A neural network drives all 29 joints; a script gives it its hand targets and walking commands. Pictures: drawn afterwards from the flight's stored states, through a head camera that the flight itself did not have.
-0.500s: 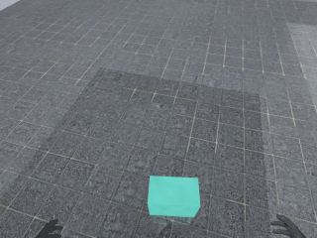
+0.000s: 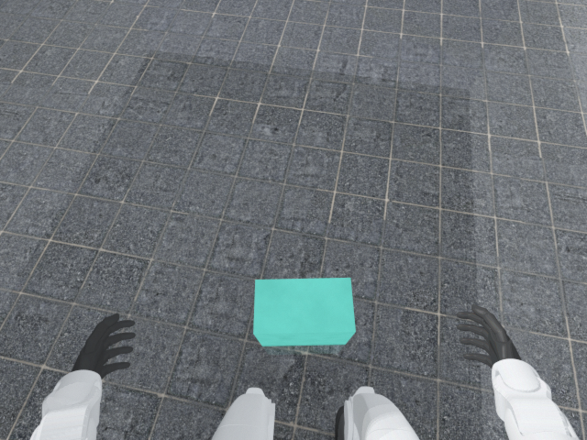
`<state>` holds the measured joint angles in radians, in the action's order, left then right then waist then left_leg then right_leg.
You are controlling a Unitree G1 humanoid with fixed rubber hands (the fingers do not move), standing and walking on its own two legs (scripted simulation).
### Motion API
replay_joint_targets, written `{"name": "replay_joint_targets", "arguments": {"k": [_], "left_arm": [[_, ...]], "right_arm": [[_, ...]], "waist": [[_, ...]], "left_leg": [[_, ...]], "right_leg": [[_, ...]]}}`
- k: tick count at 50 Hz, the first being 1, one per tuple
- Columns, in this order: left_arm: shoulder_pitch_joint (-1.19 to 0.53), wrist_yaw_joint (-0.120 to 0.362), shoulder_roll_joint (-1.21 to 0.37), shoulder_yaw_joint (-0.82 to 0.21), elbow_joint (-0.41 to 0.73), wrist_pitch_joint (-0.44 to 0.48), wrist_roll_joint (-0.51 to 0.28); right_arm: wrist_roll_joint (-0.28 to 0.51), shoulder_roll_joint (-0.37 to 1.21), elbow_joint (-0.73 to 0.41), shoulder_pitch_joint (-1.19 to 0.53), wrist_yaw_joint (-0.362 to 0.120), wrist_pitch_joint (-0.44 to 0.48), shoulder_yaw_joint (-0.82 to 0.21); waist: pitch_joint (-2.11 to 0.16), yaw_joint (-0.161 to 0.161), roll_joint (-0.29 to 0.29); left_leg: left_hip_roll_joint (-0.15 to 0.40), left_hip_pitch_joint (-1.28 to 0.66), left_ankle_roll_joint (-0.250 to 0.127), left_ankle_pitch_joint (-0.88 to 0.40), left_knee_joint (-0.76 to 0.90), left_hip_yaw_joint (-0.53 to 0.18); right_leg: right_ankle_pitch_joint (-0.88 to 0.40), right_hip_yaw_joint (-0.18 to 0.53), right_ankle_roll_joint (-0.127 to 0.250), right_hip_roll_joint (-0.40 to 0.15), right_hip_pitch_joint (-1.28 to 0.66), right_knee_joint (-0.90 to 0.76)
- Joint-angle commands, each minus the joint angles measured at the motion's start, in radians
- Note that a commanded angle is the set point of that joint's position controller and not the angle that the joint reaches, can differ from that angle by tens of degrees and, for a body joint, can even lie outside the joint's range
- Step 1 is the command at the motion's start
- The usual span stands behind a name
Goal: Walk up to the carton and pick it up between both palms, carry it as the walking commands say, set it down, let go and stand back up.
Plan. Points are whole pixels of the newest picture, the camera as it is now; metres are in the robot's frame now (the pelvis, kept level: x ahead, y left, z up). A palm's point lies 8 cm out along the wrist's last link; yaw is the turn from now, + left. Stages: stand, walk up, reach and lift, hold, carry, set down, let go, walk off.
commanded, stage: reach and lift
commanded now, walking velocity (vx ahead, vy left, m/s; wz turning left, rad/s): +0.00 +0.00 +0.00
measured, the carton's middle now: (303, 314) +0.39 +0.02 -0.61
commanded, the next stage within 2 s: none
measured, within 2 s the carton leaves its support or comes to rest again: neither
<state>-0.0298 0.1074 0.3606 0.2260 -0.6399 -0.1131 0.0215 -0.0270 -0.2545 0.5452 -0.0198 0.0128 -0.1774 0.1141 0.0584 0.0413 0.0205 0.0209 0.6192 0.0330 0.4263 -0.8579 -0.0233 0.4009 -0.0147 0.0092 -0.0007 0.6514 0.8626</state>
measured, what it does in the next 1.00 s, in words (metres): lowers itself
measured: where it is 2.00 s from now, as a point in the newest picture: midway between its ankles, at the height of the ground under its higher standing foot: outside the picture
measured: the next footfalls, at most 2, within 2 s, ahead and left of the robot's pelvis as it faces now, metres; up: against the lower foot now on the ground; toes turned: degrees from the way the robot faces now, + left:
none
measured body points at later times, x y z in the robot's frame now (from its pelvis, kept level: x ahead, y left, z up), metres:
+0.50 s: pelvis -0.08 +0.02 -0.05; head +0.13 +0.02 +0.34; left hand +0.32 +0.28 -0.14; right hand +0.33 -0.22 -0.14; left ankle -0.01 +0.14 -0.70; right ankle +0.01 -0.11 -0.70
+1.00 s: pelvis -0.06 +0.02 -0.09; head +0.22 +0.02 +0.26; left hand +0.40 +0.25 -0.21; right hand +0.39 -0.21 -0.21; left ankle +0.00 +0.14 -0.70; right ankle +0.01 -0.11 -0.70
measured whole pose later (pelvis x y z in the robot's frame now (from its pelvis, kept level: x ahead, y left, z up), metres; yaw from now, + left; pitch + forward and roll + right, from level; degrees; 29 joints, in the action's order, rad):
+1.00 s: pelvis -0.06 +0.02 -0.09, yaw -1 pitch +45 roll +0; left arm -0.82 0.07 0.27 0.31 -0.79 -0.07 -0.02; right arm 0.01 -0.23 0.75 -0.80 -0.02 -0.08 0.30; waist -0.13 0.00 0.00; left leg 0.00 1.57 0.01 0.37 -1.16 -0.01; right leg 0.32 0.01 -0.02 -0.01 1.59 1.12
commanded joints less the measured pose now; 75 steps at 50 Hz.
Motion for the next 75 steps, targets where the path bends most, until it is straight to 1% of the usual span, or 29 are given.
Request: {"name": "replay_joint_targets", "arguments": {"k": [1, 3, 5, 7, 9, 13, 15, 18, 22, 25, 30, 34, 38, 41, 43, 45, 49, 54, 59, 63, 69, 72, 75], "left_arm": [[-0.021, -0.011, 0.166, 0.03, 0.055, 0.036, -0.022], [-0.059, -0.017, 0.159, 0.02, 0.058, 0.044, -0.04], [-0.124, -0.023, 0.153, 0.01, 0.067, 0.044, -0.058], [-0.204, -0.028, 0.151, 0.003, 0.073, 0.035, -0.074], [-0.284, -0.03, 0.154, 0.001, 0.071, 0.017, -0.086], [-0.465, -0.032, 0.159, -0.008, 0.039, -0.032, -0.098], [-0.541, -0.035, 0.158, -0.003, 0.008, -0.054, -0.098], [-0.65, -0.037, 0.15, 0.005, -0.037, -0.072, -0.1], [-0.781, -0.041, 0.13, 0.012, -0.09, -0.068, -0.1], [-0.859, -0.046, 0.122, 0.029, -0.117, -0.051, -0.094], [-0.973, -0.047, 0.111, 0.05, -0.138, -0.009, -0.082], [-1.03, -0.049, 0.106, 0.064, -0.145, 0.025, -0.073], [-1.009, -0.05, 0.088, 0.076, -0.121, 0.048, -0.067], [-0.961, -0.048, 0.067, 0.085, -0.099, 0.056, -0.057], [-0.937, -0.045, 0.055, 0.091, -0.073, 0.059, -0.049], [-0.927, -0.041, 0.049, 0.099, -0.049, 0.062, -0.043], [-0.944, -0.038, 0.042, 0.104, -0.042, 0.065, -0.038], [-0.995, -0.038, 0.028, 0.087, -0.095, 0.06, -0.041], [-1.046, -0.053, 0.041, 0.07, -0.151, 0.05, -0.06], [-1.085, -0.072, 0.075, 0.055, -0.152, 0.05, -0.08], [-1.14, -0.097, 0.123, 0.032, -0.081, 0.046, -0.121], [-1.171, -0.106, 0.133, 0.019, -0.071, 0.04, -0.14], [-1.192, -0.111, 0.132, 0.009, -0.096, 0.038, -0.151]], "right_arm": [[0.007, -0.118, -0.058, -0.014, 0.011, 0.031, 0.047], [0.013, -0.126, -0.057, -0.053, 0.009, 0.042, 0.055], [0.021, -0.135, -0.058, -0.119, 0.005, 0.046, 0.056], [0.03, -0.144, -0.054, -0.203, 0.0, 0.042, 0.055], [0.042, -0.15, -0.042, -0.289, -0.004, 0.028, 0.055], [0.062, -0.162, -0.006, -0.461, -0.014, -0.01, 0.069], [0.068, -0.164, 0.025, -0.541, -0.021, -0.026, 0.069], [0.065, -0.172, 0.063, -0.659, -0.026, -0.035, 0.082], [0.054, -0.178, 0.111, -0.794, -0.026, -0.024, 0.116], [0.053, -0.169, 0.143, -0.869, -0.027, -0.008, 0.134], [0.053, -0.147, 0.171, -0.975, -0.024, 0.027, 0.155], [0.052, -0.138, 0.178, -1.038, -0.019, 0.058, 0.171], [0.043, -0.128, 0.168, -1.011, -0.013, 0.091, 0.191], [0.041, -0.113, 0.15, -0.964, -0.017, 0.106, 0.194], [0.04, -0.103, 0.127, -0.942, -0.022, 0.112, 0.194], [0.038, -0.096, 0.099, -0.934, -0.027, 0.116, 0.193], [0.036, -0.082, 0.091, -0.944, -0.035, 0.12, 0.198], [0.042, -0.077, 0.16, -0.974, -0.035, 0.117, 0.203], [0.059, -0.099, 0.213, -1.022, -0.02, 0.112, 0.195], [0.081, -0.123, 0.211, -1.058, -0.001, 0.109, 0.176], [0.12, -0.164, 0.135, -1.111, 0.026, 0.101, 0.145], [0.137, -0.181, 0.122, -1.145, 0.035, 0.093, 0.133], [0.152, -0.184, 0.149, -1.171, 0.039, 0.091, 0.123]], "waist": [[-0.421, 0.001, -0.015], [-0.461, -0.002, -0.023], [-0.486, -0.006, -0.026], [-0.495, -0.01, -0.026], [-0.498, -0.014, -0.025], [-0.491, -0.021, -0.038], [-0.497, -0.014, -0.043], [-0.536, -0.015, -0.042], [-0.623, -0.027, -0.038], [-0.69, -0.029, -0.03], [-0.803, -0.031, -0.022], [-0.92, -0.028, -0.023], [-1.048, -0.041, -0.025], [-1.106, -0.041, -0.028], [-1.121, -0.038, -0.028], [-1.123, -0.036, -0.025], [-1.079, -0.033, -0.018], [-1.002, -0.038, -0.03], [-1.011, -0.04, -0.042], [-1.068, -0.035, -0.044], [-1.173, -0.031, -0.036], [-1.172, -0.032, -0.028], [-1.128, -0.03, -0.022]], "left_leg": [[-0.079, 0.058, -0.001, -0.572, 0.013, 0.058], [-0.074, 0.079, 0.001, -0.578, -0.001, 0.053], [-0.068, 0.098, 0.0, -0.539, -0.014, 0.051], [-0.064, 0.12, -0.003, -0.456, -0.02, 0.053], [-0.062, 0.151, -0.008, -0.345, -0.018, 0.055], [-0.056, 0.213, -0.009, -0.136, -0.013, 0.058], [-0.051, 0.241, -0.006, -0.072, -0.015, 0.059], [-0.047, 0.277, -0.004, -0.028, -0.022, 0.06], [-0.047, 0.315, -0.002, -0.022, -0.046, 0.058], [-0.051, 0.347, -0.004, -0.036, -0.067, 0.062], [-0.06, 0.399, -0.005, -0.098, -0.104, 0.073], [-0.067, 0.418, 0.0, -0.208, -0.142, 0.077], [-0.076, 0.417, 0.006, -0.385, -0.19, 0.068], [-0.078, 0.422, 0.008, -0.494, -0.211, 0.058], [-0.077, 0.435, 0.009, -0.538, -0.219, 0.053], [-0.077, 0.458, 0.008, -0.555, -0.227, 0.049], [-0.075, 0.541, 0.008, -0.507, -0.255, 0.044], [-0.072, 0.664, 0.018, -0.366, -0.33, 0.054], [-0.072, 0.764, 0.028, -0.258, -0.444, 0.069], [-0.072, 0.814, 0.028, -0.223, -0.536, 0.079], [-0.07, 0.844, 0.019, -0.201, -0.647, 0.084], [-0.065, 0.882, 0.014, -0.16, -0.694, 0.084], [-0.057, 0.937, 0.009, -0.114, -0.734, 0.082]], "right_leg": [[-0.66, 0.042, -0.039, 0.042, -0.285, 0.0], [-0.641, 0.038, -0.034, 0.044, -0.236, 0.015], [-0.567, 0.03, -0.032, 0.045, -0.172, 0.022], [-0.452, 0.02, -0.032, 0.045, -0.104, 0.023], [-0.328, 0.012, -0.032, 0.042, -0.055, 0.023], [-0.114, 0.0, -0.029, 0.035, 0.024, 0.029], [-0.048, -0.006, -0.027, 0.03, 0.058, 0.035], [-0.007, -0.014, -0.025, 0.028, 0.101, 0.049], [-0.011, -0.026, -0.026, 0.031, 0.171, 0.076], [-0.031, -0.029, -0.03, 0.035, 0.206, 0.095], [-0.095, -0.025, -0.034, 0.041, 0.247, 0.127], [-0.2, -0.022, -0.036, 0.047, 0.271, 0.158], [-0.382, -0.019, -0.039, 0.054, 0.267, 0.196], [-0.491, -0.012, -0.041, 0.056, 0.274, 0.213], [-0.536, -0.004, -0.04, 0.055, 0.278, 0.219], [-0.555, 0.001, -0.04, 0.053, 0.287, 0.226], [-0.513, 0.002, -0.04, 0.048, 0.368, 0.258], [-0.363, -0.011, -0.04, 0.05, 0.542, 0.338], [-0.244, -0.032, -0.04, 0.055, 0.674, 0.46], [-0.212, -0.042, -0.041, 0.057, 0.713, 0.555], [-0.207, -0.045, -0.043, 0.052, 0.716, 0.659], [-0.18, -0.045, -0.043, 0.046, 0.744, 0.704], [-0.144, -0.044, -0.042, 0.039, 0.788, 0.746]]}}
